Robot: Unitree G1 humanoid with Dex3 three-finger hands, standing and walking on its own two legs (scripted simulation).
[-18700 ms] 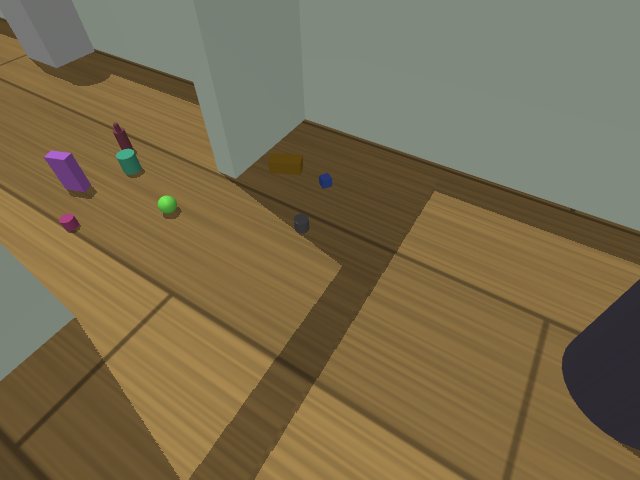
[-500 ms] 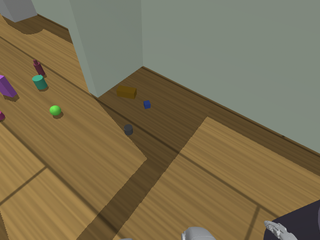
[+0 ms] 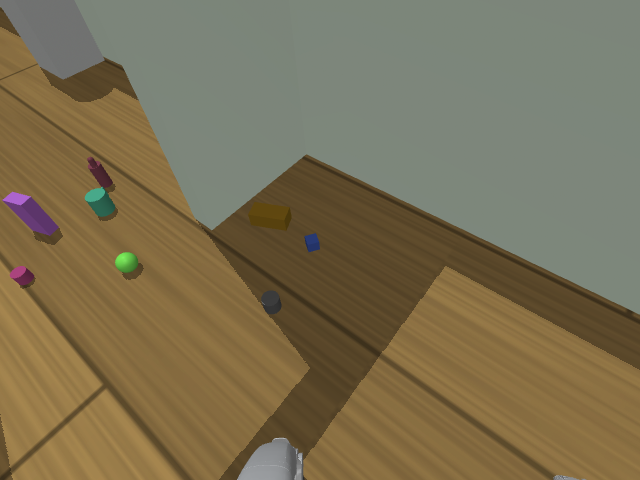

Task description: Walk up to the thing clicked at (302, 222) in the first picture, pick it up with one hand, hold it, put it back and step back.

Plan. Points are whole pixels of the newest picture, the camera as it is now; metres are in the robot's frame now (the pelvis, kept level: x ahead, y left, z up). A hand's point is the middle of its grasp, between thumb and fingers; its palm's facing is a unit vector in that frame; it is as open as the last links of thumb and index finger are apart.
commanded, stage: walk up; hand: left
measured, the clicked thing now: (271, 302) +0.76 +0.28 -0.74
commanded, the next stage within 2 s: none
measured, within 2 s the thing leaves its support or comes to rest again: neither
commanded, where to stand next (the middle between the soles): +0.34 +0.02 m, yaw -1 degrees
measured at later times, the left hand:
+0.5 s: hand (167, 411) +0.22 +0.28 -0.14, palm faces -0.07 -0.91 -0.42, open 7.4 cm
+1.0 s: hand (180, 361) +0.31 +0.30 -0.17, palm faces -0.05 -0.92 -0.39, open 7.4 cm
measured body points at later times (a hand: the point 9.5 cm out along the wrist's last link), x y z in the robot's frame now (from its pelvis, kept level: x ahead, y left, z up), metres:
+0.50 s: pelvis +0.17 +0.00 -0.02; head +0.18 -0.02 +0.43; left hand +0.23 +0.33 -0.12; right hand +0.22 -0.33 -0.13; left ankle +0.16 +0.14 -0.74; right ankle +0.26 -0.13 -0.74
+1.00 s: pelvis +0.26 +0.02 -0.02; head +0.29 +0.03 +0.43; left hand +0.32 +0.34 -0.14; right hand +0.37 -0.29 -0.13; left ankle +0.34 +0.15 -0.74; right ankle +0.28 -0.10 -0.72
